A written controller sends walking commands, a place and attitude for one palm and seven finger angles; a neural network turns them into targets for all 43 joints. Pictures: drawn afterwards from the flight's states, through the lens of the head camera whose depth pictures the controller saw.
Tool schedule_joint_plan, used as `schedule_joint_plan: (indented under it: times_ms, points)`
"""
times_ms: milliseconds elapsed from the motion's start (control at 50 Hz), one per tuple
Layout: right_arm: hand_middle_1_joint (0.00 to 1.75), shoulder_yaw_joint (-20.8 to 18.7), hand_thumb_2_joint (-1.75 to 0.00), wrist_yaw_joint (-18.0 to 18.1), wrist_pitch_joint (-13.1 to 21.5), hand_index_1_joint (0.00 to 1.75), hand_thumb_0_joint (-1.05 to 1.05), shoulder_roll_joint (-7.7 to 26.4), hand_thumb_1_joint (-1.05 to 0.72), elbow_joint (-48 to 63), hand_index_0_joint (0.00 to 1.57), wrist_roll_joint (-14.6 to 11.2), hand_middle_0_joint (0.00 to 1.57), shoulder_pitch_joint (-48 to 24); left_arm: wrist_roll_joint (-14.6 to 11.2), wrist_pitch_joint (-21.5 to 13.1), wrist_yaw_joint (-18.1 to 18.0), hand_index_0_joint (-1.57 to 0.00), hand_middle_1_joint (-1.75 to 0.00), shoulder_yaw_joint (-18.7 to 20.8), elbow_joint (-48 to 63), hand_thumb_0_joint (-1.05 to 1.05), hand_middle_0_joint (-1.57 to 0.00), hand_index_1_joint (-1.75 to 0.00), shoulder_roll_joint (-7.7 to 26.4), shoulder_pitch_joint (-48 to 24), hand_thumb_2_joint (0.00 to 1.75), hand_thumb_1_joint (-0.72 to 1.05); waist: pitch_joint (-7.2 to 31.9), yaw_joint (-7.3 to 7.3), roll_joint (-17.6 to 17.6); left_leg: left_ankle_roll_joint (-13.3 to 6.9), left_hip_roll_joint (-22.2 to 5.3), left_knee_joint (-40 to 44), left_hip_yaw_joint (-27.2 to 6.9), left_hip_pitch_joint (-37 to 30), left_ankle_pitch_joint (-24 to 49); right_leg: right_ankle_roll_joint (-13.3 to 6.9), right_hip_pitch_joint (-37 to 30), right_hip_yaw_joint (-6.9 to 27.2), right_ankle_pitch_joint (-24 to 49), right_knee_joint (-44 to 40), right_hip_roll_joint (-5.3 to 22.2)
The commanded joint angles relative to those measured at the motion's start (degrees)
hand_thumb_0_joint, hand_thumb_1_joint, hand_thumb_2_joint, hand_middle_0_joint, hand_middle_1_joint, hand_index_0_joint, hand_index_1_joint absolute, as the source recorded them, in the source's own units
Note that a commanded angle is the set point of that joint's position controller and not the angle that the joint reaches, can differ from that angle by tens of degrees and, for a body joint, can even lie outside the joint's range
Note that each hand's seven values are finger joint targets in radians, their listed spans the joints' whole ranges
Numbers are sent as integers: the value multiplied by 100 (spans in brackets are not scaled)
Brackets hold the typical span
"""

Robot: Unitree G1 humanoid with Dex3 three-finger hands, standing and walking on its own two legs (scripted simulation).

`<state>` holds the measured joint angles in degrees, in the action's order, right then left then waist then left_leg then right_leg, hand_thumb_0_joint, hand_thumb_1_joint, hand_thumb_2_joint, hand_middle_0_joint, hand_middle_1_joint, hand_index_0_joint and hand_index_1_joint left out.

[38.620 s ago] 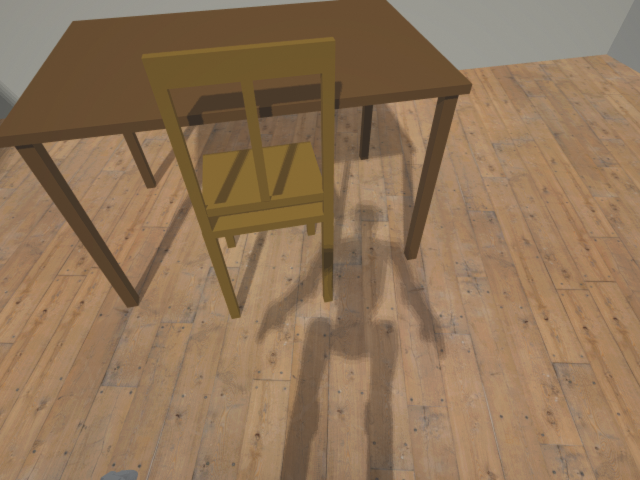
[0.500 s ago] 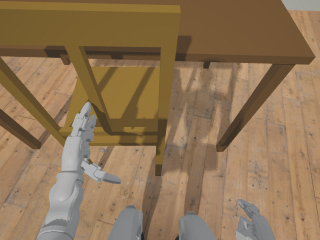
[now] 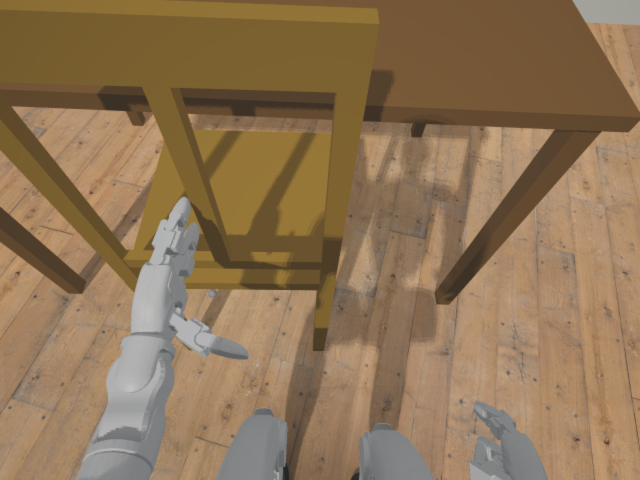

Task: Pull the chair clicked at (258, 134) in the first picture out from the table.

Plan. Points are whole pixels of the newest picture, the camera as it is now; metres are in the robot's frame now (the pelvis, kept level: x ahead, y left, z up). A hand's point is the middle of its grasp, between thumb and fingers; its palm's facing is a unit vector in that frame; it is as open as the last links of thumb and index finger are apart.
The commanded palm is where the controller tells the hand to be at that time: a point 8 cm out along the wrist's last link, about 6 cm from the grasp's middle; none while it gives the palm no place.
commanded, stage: aim the fingers beside a spindle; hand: left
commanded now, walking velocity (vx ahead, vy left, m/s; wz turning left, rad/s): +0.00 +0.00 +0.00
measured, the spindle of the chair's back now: (200, 193) +0.45 +0.18 +0.06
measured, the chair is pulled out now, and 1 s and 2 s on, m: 0.02 0.02 0.02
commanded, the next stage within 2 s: push the fingers through the gap in 0.72 s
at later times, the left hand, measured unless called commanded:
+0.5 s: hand (211, 292) +0.33 +0.15 +0.02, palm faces -0.01 -1.00 -0.02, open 16.9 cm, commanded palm +0.32 +0.20 +0.02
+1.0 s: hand (215, 277) +0.35 +0.15 +0.02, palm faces -0.01 -1.00 -0.02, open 17.0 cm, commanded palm +0.34 +0.20 +0.02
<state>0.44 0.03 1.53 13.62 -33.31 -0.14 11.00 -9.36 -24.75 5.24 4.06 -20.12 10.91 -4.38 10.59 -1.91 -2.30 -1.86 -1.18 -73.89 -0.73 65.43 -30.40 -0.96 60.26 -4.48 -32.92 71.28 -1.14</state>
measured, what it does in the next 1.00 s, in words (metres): stands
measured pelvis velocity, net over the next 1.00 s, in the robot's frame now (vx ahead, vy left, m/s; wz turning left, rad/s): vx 0.00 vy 0.01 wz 0.00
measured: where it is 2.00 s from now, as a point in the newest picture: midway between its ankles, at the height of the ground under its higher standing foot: outside the picture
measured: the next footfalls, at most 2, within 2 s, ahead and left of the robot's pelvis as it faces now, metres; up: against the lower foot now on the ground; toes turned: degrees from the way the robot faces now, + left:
none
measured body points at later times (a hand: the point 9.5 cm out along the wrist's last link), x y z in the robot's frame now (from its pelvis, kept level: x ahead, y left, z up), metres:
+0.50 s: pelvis -0.01 +0.00 +0.00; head +0.09 +0.02 +0.44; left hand +0.33 +0.20 +0.02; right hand +0.15 -0.24 -0.11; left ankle +0.04 +0.10 -0.62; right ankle +0.01 -0.12 -0.62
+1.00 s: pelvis +0.00 +0.01 +0.00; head +0.11 +0.02 +0.44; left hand +0.35 +0.20 +0.02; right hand +0.15 -0.24 -0.11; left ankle +0.04 +0.10 -0.62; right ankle +0.01 -0.12 -0.62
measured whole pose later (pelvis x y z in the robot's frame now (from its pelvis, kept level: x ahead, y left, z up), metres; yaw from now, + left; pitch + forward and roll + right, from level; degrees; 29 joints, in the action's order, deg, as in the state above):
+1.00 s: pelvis +0.00 +0.01 +0.00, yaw +0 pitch +22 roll -4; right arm 0.5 -0.3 1.1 13.6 -34.0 0.1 11.7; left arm -8.5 -25.2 3.6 4.3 -24.8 10.8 -9.2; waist 10.4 -2.3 -2.3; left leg -2.3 -1.0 -73.7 -0.4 65.7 -30.5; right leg -0.5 60.5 -4.1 -32.9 70.9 -1.1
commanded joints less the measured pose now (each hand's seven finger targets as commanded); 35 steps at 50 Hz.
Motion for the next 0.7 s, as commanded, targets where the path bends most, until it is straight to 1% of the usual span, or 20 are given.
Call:
schedule_joint_plan:
  times_ms: [0,20,60,120,140,160,180,200,240,280,300,340,400,440,480,500,540,580,600,680]
  points:
    - [30,-296,-90,49,209,30,0,830,-90,706,20,1,20,57,-18,-406,-10,-6,-8,244,1137,0,-6,-8,607,-1224,30,-50,1937,-165,-31,84,64,978,-293,-1952,1430,-85,-619,208,1262,-1023,-80]
    - [30,-289,-90,48,216,30,0,817,-90,698,20,6,20,42,-21,-424,-11,-6,-8,153,1192,0,-6,-8,530,-1362,30,-50,1924,-200,-103,79,70,970,-288,-1964,1404,-81,-584,217,1239,-1037,-77]
    - [30,-299,-90,41,223,30,0,831,-90,715,20,7,20,50,-4,-435,-37,-6,-8,202,1160,0,-6,-8,572,-1309,30,-50,1946,-162,-148,84,66,980,-310,-1979,1418,-98,-550,200,1213,-1004,-83]
    - [30,-302,-90,32,221,30,0,824,-90,701,20,13,20,65,3,-466,-61,-6,-8,145,1216,0,-6,-8,525,-1427,30,-50,2025,-184,-92,95,56,992,-324,-2078,1405,-88,-529,193,1201,-1008,-82]
    - [30,-305,-90,29,219,30,0,819,-90,712,20,17,20,61,-11,-462,-63,-6,-8,197,1200,0,-6,-8,540,-1276,30,-50,2045,-124,-161,101,70,1004,-305,-2087,1460,-99,-596,202,1240,-1020,-78]
    - [30,-295,-90,27,217,30,0,841,-90,722,20,15,20,71,-2,-452,-73,-6,-8,214,1159,0,-6,-8,589,-1256,30,-50,2047,-159,-36,88,62,1009,-337,-2038,1487,-99,-615,182,1253,-1003,-87]
    - [30,-302,-90,23,212,30,0,826,-90,714,20,11,20,43,31,-465,-69,-6,-8,114,1204,0,-6,-8,514,-1340,30,-50,2017,-171,-160,100,58,1008,-312,-2095,1478,-95,-550,199,1253,-1013,-73]
    - [30,-299,-90,20,198,30,0,822,-90,717,20,13,20,65,22,-455,-89,-6,-8,181,1164,0,-6,-8,542,-1286,30,-50,2024,-149,-83,98,60,1018,-318,-2073,1411,-89,-566,189,1201,-1018,-82]
    - [30,-292,-90,17,209,30,0,821,-90,714,20,11,20,40,45,-469,-91,-6,-8,-15,1226,0,-6,-8,404,-1498,30,-50,1921,-214,-152,101,62,1042,-348,-2107,1296,-92,-440,183,1104,-1032,-81]
    - [30,-289,-90,17,203,30,0,835,-90,714,20,18,20,36,48,-458,-121,-6,-8,48,1164,0,-6,-8,466,-1549,30,-50,1929,-220,-120,95,66,1040,-344,-2050,1202,-86,-438,191,1038,-1043,-76]
    - [30,-293,-90,32,190,30,0,844,-90,678,20,12,20,62,61,-444,-134,-6,-8,128,1020,0,-6,-8,538,-1613,30,-50,1872,-251,57,86,59,1023,-348,-1964,1119,-75,-433,195,998,-1051,-87]
    - [30,-284,-90,43,201,30,0,840,-90,665,20,24,20,57,80,-467,-144,-6,-8,98,996,0,-6,-8,515,-1819,30,-50,1833,-264,-19,84,76,1017,-346,-1914,1007,-74,-378,202,909,-1047,-81]
    - [30,-289,-90,47,207,30,0,842,-90,651,20,25,20,76,47,-503,-126,-6,-8,274,976,0,-6,-8,638,-1688,30,-50,2021,-171,-74,93,80,1008,-334,-1999,1184,-92,-484,218,1029,-1027,-78]
    - [30,-285,-90,53,204,30,0,850,-90,650,20,14,20,64,42,-498,-88,-6,-8,185,985,0,-6,-8,585,-1785,30,-50,1951,-225,-65,96,68,1013,-339,-2004,1180,-89,-442,208,1040,-1032,-81]
    - [30,-285,-90,45,214,30,0,843,-90,640,20,17,20,54,30,-475,-54,-6,-8,114,1018,0,-6,-8,518,-1830,30,-50,2025,-229,-153,97,71,1000,-345,-2057,1172,-88,-397,195,1017,-1019,-70]
    - [30,-290,-90,51,211,30,0,851,-90,643,20,14,20,71,11,-462,-49,-6,-8,187,1018,0,-6,-8,584,-1722,30,-50,2101,-172,-190,101,75,1005,-332,-2066,1227,-99,-496,221,1058,-1028,-71]
    - [30,-287,-90,54,206,30,0,849,-90,661,20,2,20,65,-12,-442,-42,-6,-8,180,992,0,-6,-8,574,-1691,30,-50,2027,-185,-52,97,68,1039,-334,-2029,1194,-89,-525,211,1041,-1064,-76]
    - [30,-274,-90,41,211,30,0,836,-90,683,20,4,20,55,4,-420,-38,-6,-8,77,949,0,-6,-8,472,-1694,30,-50,2009,-206,-104,91,73,1039,-330,-2016,1193,-87,-508,197,1031,-1059,-80]
    - [30,-285,-90,45,198,30,0,849,-90,645,20,-2,20,77,-8,-408,-54,-6,-8,212,857,0,-6,-8,588,-1675,30,-50,1934,-191,-50,92,68,1036,-333,-1968,1156,-92,-494,202,1010,-1069,-86]
    - [30,-277,-90,31,188,30,0,842,-90,678,20,13,20,100,13,-413,-56,-6,-8,230,805,0,-6,-8,577,-1623,30,-50,1993,-171,-36,90,72,1024,-315,-1972,1268,-91,-534,198,1088,-1039,-87]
